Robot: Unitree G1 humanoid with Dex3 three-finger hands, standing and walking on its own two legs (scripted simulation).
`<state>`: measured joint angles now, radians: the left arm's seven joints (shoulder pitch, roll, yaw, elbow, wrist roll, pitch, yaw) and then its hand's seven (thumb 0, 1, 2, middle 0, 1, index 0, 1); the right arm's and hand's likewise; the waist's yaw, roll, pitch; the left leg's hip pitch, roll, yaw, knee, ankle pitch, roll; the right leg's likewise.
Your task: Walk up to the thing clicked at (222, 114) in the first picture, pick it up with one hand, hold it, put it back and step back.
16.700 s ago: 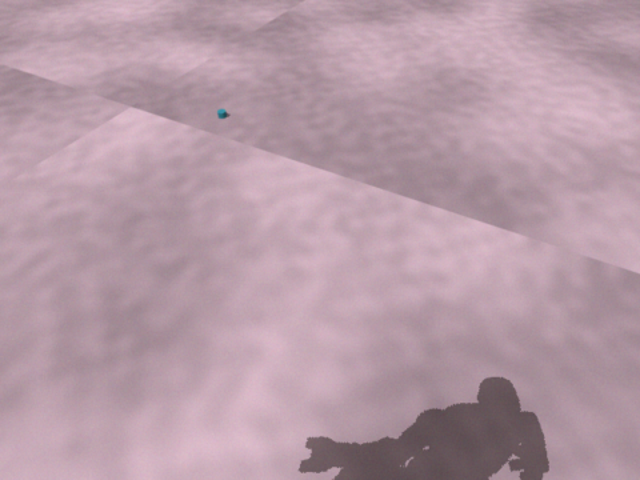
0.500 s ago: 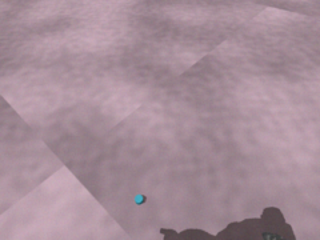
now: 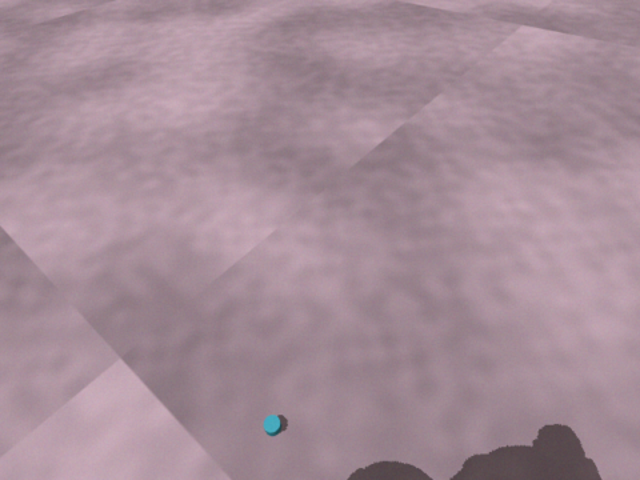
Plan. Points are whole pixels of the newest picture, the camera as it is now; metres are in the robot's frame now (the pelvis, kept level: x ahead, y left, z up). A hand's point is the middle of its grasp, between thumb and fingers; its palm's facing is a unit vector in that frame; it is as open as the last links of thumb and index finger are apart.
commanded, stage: walk up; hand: left
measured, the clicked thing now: (272, 425) +0.40 +0.21 -0.76
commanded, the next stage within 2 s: stand in 1.38 s
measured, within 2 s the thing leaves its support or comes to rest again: neither
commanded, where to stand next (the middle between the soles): +0.05 +0.02 m, yaw +2 degrees
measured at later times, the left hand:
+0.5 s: hand out of the picture +0.12 +0.28 -0.17, palm faces +0.02 -0.92 -0.39, open 7.4 cm
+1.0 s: hand out of the picture +0.07 +0.28 -0.17, palm faces -0.02 -0.93 -0.37, open 7.4 cm
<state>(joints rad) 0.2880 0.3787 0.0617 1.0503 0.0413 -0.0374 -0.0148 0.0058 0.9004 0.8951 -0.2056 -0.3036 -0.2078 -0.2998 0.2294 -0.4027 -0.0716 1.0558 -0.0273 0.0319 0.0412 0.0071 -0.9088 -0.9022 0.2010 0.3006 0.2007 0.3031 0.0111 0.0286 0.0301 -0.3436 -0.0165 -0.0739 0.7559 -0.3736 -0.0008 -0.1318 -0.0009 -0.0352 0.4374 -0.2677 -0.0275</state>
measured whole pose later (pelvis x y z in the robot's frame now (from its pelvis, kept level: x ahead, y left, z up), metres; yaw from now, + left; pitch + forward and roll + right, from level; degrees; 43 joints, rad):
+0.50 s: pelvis +0.04 +0.01 -0.02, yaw +2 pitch -2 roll -1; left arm 0.12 0.37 0.01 1.01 0.00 -0.01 0.01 0.00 0.90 0.89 -0.21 -0.30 -0.21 -0.30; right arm -0.03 -0.35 -0.03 0.97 0.01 0.03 0.02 0.00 -0.91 -0.90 0.20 0.30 0.20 0.30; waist 0.01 0.03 0.12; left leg -0.38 0.03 -0.01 0.61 -0.20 -0.01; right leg -0.21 0.00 0.00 0.61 -0.37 0.01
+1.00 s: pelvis +0.02 +0.02 -0.01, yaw +1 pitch -3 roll +0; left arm 0.18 0.36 0.02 1.03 0.01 0.01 0.00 0.01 0.90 0.90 -0.21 -0.30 -0.21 -0.30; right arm 0.10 -0.37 -0.03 1.04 0.00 0.02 0.03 0.01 -0.91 -0.90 0.20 0.30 0.20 0.30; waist 0.00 0.03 0.13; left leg -0.35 0.00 -0.02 0.56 -0.15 0.00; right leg -0.19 0.00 0.00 0.60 -0.37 0.00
